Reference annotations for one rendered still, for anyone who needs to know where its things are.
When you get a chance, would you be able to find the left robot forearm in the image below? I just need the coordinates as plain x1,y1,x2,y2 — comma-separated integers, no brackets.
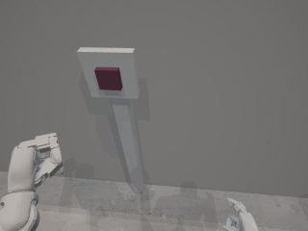
0,191,40,231

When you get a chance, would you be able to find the panel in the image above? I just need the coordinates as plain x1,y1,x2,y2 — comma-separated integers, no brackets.
77,47,144,194

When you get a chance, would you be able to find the left robot hand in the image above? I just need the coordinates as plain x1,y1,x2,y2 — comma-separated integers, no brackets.
8,133,64,193

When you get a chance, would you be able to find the right robot hand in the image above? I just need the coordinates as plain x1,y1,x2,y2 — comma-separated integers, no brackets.
223,197,259,231

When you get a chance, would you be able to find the button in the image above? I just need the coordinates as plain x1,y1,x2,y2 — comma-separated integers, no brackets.
94,66,123,90

